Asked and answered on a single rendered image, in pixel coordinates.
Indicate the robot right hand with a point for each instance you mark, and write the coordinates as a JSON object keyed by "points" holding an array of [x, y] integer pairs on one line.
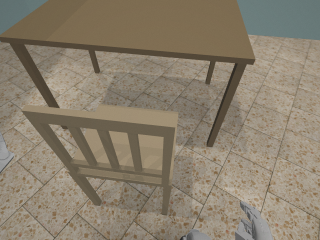
{"points": [[258, 230]]}

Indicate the robot left hand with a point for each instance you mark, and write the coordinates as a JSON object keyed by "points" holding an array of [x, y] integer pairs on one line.
{"points": [[5, 155]]}

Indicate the right robot shin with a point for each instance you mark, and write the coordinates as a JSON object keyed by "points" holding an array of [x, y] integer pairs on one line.
{"points": [[193, 230]]}

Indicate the chair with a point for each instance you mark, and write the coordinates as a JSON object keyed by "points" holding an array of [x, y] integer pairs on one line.
{"points": [[125, 144]]}

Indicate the table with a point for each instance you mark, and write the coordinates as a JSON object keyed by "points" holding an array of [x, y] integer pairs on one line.
{"points": [[206, 30]]}

